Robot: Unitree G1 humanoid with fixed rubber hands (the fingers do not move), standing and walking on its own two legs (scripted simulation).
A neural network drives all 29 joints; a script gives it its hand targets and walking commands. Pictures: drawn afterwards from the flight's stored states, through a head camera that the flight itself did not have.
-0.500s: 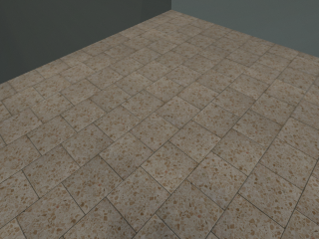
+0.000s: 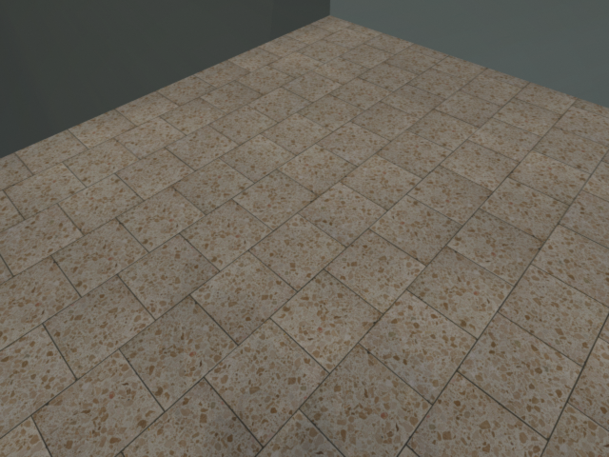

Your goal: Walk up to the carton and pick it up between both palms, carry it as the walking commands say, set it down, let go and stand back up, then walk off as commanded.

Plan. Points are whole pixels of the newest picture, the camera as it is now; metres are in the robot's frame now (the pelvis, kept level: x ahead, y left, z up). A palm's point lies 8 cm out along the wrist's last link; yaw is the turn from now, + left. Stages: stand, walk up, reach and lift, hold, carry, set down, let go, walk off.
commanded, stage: stand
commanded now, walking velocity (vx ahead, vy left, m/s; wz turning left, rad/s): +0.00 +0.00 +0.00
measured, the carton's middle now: out of the picture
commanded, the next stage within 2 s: walk off in 0.16 s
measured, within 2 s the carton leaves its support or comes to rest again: neither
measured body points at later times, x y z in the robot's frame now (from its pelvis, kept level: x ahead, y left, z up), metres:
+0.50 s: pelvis +0.00 +0.00 -0.01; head +0.02 +0.00 +0.44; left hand -0.01 +0.22 -0.17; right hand -0.04 -0.23 -0.16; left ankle -0.04 +0.09 -0.74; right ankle -0.01 -0.12 -0.71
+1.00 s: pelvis -0.01 -0.15 -0.01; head +0.03 -0.17 +0.43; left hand +0.17 +0.07 -0.14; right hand -0.02 -0.44 -0.16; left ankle +0.01 -0.03 -0.67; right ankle +0.01 -0.23 -0.74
